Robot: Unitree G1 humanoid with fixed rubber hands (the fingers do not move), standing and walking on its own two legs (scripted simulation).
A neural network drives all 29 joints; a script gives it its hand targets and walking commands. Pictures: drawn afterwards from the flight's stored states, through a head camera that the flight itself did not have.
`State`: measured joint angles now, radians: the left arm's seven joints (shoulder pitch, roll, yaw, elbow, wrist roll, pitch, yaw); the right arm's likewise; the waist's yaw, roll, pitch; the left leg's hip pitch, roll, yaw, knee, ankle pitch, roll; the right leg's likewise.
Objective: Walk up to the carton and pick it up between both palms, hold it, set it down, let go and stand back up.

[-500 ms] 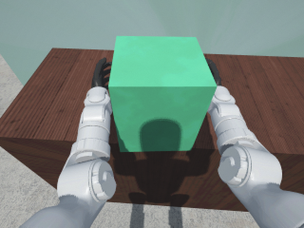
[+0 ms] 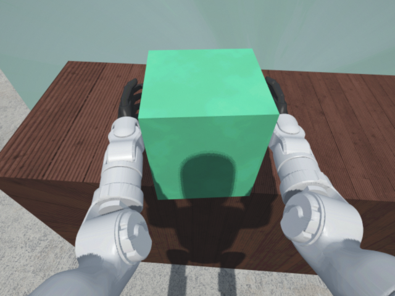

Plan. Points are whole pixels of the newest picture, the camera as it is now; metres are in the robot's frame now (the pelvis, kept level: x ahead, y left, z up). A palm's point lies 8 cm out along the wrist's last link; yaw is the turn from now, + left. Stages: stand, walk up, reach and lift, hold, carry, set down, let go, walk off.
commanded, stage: set down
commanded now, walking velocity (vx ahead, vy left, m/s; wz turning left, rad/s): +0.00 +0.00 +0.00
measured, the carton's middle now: (202, 128) +0.42 +0.02 +0.10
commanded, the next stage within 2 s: none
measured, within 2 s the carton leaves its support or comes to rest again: rests again in 0.62 s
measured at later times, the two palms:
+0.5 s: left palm (129, 119) +0.42 +0.17 +0.13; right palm (275, 116) +0.43 -0.13 +0.13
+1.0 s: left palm (129, 117) +0.44 +0.18 +0.11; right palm (267, 116) +0.46 -0.12 +0.10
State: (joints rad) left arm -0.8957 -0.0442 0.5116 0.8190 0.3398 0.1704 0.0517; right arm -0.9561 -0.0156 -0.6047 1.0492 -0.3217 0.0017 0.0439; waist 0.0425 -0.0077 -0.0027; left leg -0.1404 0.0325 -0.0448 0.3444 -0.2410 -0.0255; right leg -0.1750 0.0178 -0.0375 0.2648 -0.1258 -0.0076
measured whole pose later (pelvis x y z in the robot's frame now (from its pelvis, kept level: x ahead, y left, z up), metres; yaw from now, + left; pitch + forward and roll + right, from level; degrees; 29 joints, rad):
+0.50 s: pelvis +0.00 +0.00 +0.00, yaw +0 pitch +2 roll -1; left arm -0.89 -0.05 0.52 0.82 0.35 0.15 0.05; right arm -0.94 0.00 -0.64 1.02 -0.36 -0.01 0.07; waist 0.04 -0.01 0.00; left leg -0.14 0.03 -0.04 0.34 -0.24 -0.02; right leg -0.18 0.02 -0.04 0.26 -0.13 -0.01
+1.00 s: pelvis +0.01 +0.00 +0.00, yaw +0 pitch +7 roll -1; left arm -0.92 0.08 0.31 0.91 0.10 0.17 0.18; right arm -0.99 -0.12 -0.11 1.13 0.07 0.01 -0.10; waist 0.05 0.01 -0.03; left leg -0.24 0.04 -0.04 0.35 -0.23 -0.04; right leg -0.28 0.02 -0.03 0.28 -0.13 -0.01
